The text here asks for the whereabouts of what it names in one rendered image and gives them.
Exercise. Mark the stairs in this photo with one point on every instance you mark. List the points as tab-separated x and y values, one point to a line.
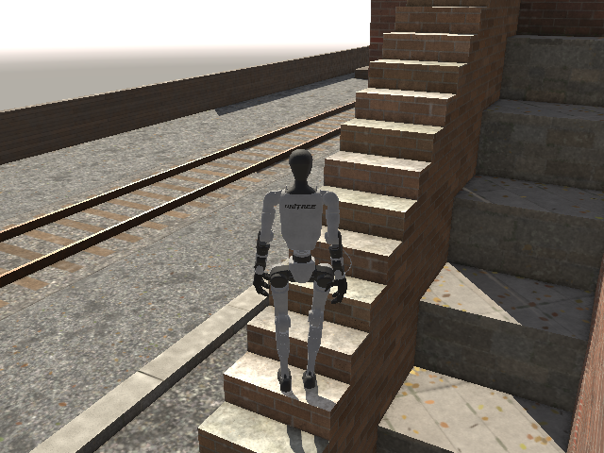
412	146

